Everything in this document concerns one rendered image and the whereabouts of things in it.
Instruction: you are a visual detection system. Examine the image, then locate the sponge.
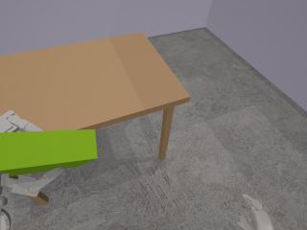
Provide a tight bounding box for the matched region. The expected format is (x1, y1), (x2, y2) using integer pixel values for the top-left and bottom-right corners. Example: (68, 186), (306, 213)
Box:
(0, 129), (98, 176)

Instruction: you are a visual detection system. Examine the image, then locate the left robot hand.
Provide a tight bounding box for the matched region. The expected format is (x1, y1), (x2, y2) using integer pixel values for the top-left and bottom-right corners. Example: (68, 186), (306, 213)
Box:
(0, 110), (65, 197)

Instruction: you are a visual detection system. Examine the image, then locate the left robot forearm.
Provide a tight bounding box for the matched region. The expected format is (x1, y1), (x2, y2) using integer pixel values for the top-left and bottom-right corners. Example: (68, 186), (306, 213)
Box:
(0, 195), (12, 230)

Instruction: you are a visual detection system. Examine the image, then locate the table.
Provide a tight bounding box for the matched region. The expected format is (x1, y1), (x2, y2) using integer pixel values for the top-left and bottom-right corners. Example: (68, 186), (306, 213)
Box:
(0, 32), (191, 205)

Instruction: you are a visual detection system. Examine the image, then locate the right robot hand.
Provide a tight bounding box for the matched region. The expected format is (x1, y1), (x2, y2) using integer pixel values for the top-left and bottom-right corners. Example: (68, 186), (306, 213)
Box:
(236, 194), (274, 230)

